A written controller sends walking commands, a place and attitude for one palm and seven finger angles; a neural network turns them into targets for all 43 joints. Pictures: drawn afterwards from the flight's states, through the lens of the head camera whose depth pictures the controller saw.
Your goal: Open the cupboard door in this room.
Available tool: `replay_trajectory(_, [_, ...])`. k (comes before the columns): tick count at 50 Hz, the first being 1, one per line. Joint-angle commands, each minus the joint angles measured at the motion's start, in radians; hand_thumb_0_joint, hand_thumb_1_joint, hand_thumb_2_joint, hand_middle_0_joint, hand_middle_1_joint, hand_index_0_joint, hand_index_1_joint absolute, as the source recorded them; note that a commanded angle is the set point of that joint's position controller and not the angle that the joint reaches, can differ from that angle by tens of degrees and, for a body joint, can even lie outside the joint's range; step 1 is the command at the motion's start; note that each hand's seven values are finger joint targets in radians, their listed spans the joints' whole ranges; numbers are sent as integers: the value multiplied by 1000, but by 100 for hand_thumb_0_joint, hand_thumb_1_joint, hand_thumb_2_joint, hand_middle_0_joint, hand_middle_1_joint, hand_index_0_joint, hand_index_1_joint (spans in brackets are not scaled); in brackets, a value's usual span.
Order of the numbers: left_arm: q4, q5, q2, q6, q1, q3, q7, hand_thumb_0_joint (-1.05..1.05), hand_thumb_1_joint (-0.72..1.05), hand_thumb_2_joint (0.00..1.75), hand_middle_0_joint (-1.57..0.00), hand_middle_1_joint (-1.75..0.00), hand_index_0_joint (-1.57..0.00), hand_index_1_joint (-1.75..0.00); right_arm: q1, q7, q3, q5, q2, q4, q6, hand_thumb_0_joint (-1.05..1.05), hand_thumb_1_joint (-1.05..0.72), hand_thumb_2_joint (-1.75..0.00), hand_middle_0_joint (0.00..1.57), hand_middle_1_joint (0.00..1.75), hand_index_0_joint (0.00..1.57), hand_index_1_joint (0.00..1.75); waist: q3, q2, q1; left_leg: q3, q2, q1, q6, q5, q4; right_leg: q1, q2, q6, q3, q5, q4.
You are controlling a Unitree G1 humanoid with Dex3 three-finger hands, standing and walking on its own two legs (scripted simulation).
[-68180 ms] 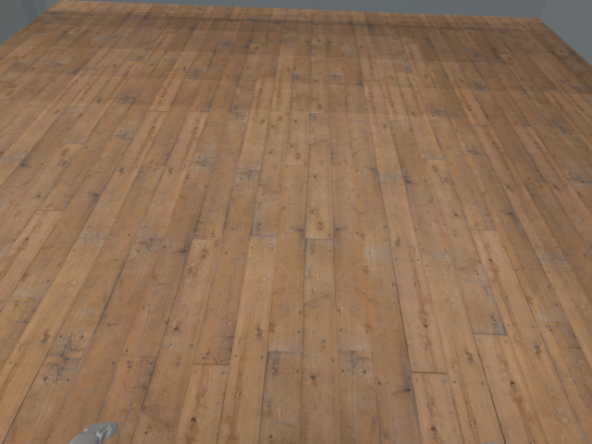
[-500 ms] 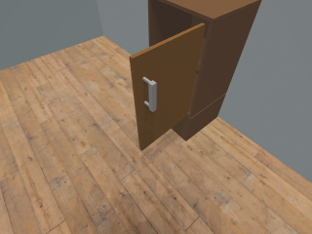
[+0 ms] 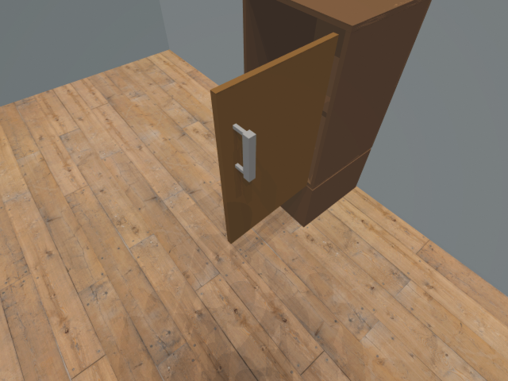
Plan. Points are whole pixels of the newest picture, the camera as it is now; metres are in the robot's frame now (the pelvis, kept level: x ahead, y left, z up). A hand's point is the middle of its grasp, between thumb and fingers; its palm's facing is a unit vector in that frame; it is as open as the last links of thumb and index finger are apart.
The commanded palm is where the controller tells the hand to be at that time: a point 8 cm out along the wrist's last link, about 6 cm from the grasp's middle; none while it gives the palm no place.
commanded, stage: look to check the result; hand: left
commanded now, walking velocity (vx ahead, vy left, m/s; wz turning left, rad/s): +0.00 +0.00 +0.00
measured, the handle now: (243, 153) +0.61 +0.06 -0.04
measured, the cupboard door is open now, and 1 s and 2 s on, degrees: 93 93 93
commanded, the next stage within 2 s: stand and wait in 0.24 s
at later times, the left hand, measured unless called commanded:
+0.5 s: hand out of the picture +0.06 +0.21 -0.17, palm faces +0.01 -0.96 -0.27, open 7.4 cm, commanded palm none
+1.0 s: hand out of the picture +0.05 +0.19 -0.17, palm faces +0.00 -0.97 -0.26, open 7.4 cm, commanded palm none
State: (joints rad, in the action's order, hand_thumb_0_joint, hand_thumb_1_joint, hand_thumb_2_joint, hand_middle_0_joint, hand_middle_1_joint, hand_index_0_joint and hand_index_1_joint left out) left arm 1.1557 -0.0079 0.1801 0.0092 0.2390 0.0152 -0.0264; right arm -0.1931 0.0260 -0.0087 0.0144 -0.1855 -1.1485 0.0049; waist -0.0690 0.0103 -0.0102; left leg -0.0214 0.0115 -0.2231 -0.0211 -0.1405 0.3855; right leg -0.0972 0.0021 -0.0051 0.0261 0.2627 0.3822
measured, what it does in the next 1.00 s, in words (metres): stands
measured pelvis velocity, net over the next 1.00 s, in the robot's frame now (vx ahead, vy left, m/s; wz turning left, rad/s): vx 0.02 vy -0.01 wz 0.00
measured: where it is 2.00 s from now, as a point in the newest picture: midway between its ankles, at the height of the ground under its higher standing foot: outside the picture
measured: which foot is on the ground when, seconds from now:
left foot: down 0.00-1.00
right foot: down 0.00-1.00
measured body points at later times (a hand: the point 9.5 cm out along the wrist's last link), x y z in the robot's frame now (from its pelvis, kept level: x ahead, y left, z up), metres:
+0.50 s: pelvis +0.01 -0.01 +0.00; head +0.03 -0.01 +0.45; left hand +0.06 +0.26 -0.15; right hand +0.06 -0.26 -0.15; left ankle +0.04 +0.10 -0.74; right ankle -0.03 -0.12 -0.74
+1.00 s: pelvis +0.02 -0.01 +0.00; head +0.05 -0.02 +0.45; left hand +0.05 +0.24 -0.15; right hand +0.06 -0.27 -0.15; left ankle +0.04 +0.10 -0.74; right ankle -0.03 -0.12 -0.74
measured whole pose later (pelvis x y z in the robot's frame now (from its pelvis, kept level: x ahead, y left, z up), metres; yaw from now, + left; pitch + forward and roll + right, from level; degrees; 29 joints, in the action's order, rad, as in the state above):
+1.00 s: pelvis +0.02 -0.01 +0.00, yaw +0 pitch -1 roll +0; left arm 1.15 -0.01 0.22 0.02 0.19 0.01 -0.02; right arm -0.16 0.03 0.00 0.01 -0.23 -1.15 0.00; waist -0.06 0.00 -0.01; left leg -0.02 0.00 -0.17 0.00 -0.15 0.34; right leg -0.03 -0.01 -0.02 0.03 0.26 0.31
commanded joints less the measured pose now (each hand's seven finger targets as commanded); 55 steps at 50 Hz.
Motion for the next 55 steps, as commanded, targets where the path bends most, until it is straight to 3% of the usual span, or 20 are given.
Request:
replay_trajectory(1, [-34, -2, 151, 16, 40, 19, -6, 0, 90, 90, -20, -30, -20, -30, -25, 9, -23, 3, -145, 37, -17, 0, -90, -90, 20, 30, 20, 30, 36, -8, 3, 106, -114, 100, -13, 93, -54, -83, 101, -38, -83, -96, -97])
replay_trajectory(27, [-47, 0, 218, 19, -34, 24, -2, 0, 90, 90, -20, -30, -20, -30, 28, 6, -18, 4, -204, 40, -22, 0, -90, -90, 20, 30, 20, 30, 67, -16, 5, 107, -124, 133, -7, 183, -67, -21, 116, -35, -77, -185, -121])
replay_trajectory(55, [-39, 2, 193, 20, 3, 20, -6, 0, 90, 90, -20, -30, -20, -30, 7, 12, -15, 3, -180, 30, -21, 0, -90, -90, 20, 30, 20, 30, 65, -5, 5, 89, -123, 149, -2, 210, -54, -6, 115, -37, -82, -260, -123])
